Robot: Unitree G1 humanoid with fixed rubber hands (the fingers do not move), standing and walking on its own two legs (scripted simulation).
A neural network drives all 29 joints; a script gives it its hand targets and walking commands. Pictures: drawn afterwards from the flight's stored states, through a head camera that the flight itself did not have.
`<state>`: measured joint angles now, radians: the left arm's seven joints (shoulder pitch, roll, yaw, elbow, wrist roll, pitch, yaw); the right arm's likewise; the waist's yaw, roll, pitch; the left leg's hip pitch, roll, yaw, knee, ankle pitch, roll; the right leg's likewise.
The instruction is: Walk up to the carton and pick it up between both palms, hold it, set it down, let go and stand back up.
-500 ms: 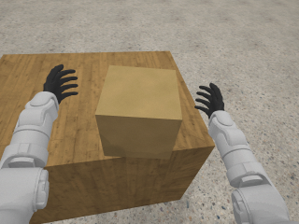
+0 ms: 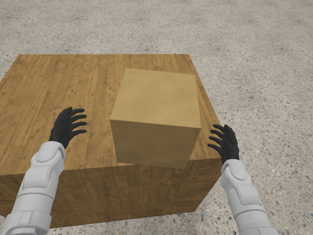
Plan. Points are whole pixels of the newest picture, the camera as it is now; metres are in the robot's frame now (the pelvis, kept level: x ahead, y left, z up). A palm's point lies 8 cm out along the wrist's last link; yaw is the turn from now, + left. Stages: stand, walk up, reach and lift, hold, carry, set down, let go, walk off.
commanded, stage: set down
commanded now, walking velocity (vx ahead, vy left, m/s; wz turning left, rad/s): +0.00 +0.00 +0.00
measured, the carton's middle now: (155, 118) +0.46 +0.01 +0.01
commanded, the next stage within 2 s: let go in 1.72 s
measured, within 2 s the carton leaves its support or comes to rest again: neither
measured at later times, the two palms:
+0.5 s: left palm (59, 179) +0.24 +0.25 +0.01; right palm (230, 186) +0.24 -0.18 +0.01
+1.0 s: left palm (65, 195) +0.21 +0.24 -0.02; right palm (233, 202) +0.21 -0.20 -0.03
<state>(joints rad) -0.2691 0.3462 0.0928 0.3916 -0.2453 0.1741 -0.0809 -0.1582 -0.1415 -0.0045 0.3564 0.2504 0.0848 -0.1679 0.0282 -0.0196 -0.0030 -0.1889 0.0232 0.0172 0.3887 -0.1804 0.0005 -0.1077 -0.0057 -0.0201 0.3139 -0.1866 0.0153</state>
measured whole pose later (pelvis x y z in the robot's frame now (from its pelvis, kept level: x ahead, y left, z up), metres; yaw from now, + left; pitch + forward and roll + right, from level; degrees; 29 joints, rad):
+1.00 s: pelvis +0.02 -0.01 +0.00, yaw +0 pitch -3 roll +0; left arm 0.18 0.30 -0.01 0.40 -0.20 -0.11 -0.06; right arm 0.22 -0.12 0.03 0.41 0.13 -0.16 -0.08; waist 0.04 -0.02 0.04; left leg -0.11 0.02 0.01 0.37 -0.20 -0.01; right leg -0.05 0.00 0.00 0.34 -0.23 0.00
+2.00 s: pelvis +0.01 -0.01 +0.00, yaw -2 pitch -3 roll +0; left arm 0.16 0.21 -0.01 0.53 -0.01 0.12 0.01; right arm 0.16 -0.18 -0.03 0.73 -0.04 -0.18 0.01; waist 0.01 -0.02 0.05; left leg -0.11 0.04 0.04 0.36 -0.19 -0.02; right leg -0.08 0.01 0.02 0.36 -0.23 -0.01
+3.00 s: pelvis -0.01 +0.01 -0.01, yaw -9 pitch +1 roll +1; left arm 0.34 0.19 0.03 0.81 0.03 -0.03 0.02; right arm 0.29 -0.22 -0.07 0.97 -0.03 0.02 0.00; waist -0.01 0.02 -0.02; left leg -0.24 0.04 0.14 0.47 -0.24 0.01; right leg -0.27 0.02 0.14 0.50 -0.24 0.03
